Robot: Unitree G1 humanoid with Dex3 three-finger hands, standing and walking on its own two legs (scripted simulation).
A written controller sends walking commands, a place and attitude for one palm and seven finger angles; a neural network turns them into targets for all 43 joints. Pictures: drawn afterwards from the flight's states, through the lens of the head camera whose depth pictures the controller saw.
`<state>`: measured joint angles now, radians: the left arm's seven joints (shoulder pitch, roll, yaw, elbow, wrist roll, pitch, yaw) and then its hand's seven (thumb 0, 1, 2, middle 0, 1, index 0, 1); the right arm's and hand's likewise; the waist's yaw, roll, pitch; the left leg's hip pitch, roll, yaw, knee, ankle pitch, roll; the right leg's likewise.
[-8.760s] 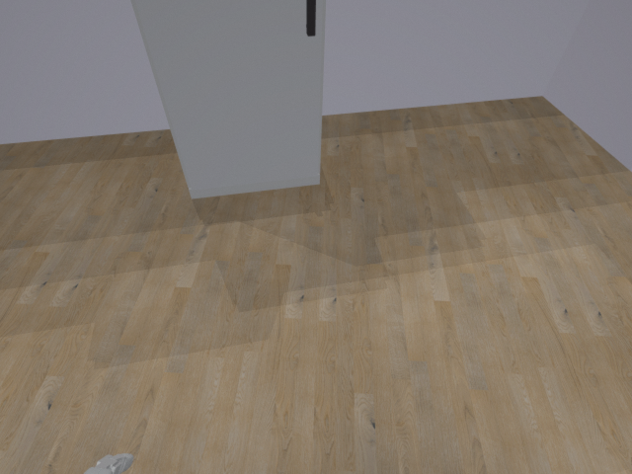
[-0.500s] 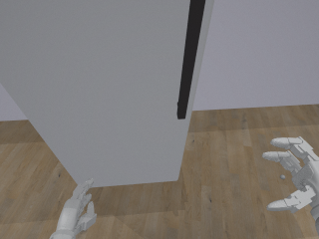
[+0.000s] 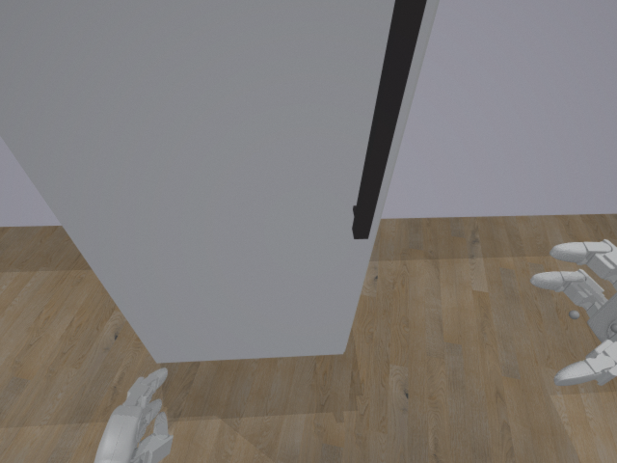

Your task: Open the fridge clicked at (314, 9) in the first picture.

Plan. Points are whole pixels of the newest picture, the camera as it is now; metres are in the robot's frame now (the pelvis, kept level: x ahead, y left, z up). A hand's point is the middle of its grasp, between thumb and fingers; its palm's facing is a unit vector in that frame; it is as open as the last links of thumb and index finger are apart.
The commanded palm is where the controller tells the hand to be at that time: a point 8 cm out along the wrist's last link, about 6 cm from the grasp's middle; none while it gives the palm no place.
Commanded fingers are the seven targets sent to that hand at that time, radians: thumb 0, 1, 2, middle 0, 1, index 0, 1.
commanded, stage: raise the hand to about handle height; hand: right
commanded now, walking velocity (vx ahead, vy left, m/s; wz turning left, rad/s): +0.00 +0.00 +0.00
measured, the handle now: (377, 127) +0.51 -0.07 +0.19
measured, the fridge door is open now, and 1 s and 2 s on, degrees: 0 0 0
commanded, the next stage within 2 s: move the hooked fingers beside the handle in 0.30 s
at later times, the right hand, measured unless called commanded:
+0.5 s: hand (563, 318) +0.27 -0.26 +0.11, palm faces -0.04 +1.00 -0.05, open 14.0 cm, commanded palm +0.25 -0.30 +0.12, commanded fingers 0.00 0.50 -0.30 0.30 1.20 0.30 1.20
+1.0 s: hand (501, 267) +0.34 -0.22 +0.11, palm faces -0.08 +1.00 -0.02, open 14.0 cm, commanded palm +0.32 -0.26 +0.12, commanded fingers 0.00 0.50 -0.30 0.30 1.20 0.30 1.20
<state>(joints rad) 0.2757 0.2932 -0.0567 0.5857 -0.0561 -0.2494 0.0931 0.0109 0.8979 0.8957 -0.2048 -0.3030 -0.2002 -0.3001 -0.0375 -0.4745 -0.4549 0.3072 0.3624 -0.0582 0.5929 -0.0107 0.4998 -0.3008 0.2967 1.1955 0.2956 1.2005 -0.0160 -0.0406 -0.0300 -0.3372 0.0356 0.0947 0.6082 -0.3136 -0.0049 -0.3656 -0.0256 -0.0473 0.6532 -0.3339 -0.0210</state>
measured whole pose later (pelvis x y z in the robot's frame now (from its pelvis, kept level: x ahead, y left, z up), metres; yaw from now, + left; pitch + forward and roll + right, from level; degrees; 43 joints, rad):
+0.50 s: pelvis +0.00 +0.01 +0.00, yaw +0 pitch +2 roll +1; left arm 0.26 0.28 -0.06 0.59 -0.06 -0.24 0.11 0.01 0.90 0.90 -0.20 -0.30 -0.20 -0.30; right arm -0.04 -0.44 -0.44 0.32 0.36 -0.08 0.58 -0.01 0.50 -0.30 0.30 1.20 0.30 1.20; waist -0.03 -0.04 -0.03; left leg -0.33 0.03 0.10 0.61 -0.32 0.00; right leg -0.36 -0.03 -0.04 0.65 -0.33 -0.01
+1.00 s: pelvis +0.00 +0.01 +0.00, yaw +0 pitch +4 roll +0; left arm 0.29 0.28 -0.05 0.61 -0.06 -0.20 0.11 0.01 0.90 0.90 -0.20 -0.30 -0.20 -0.30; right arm -0.25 -0.39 -0.33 0.45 0.29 -0.08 0.45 -0.01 0.50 -0.30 0.30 1.20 0.30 1.20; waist 0.01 -0.04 -0.03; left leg -0.36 0.03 0.09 0.61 -0.32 0.00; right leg -0.37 -0.03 -0.05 0.63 -0.32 -0.01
